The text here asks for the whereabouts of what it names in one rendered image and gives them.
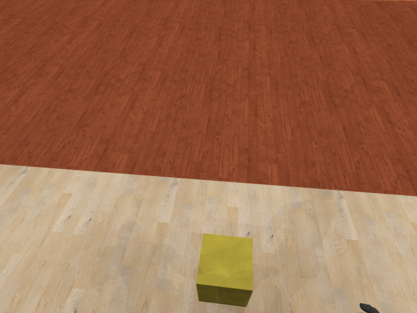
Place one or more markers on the carton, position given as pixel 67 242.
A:
pixel 225 272

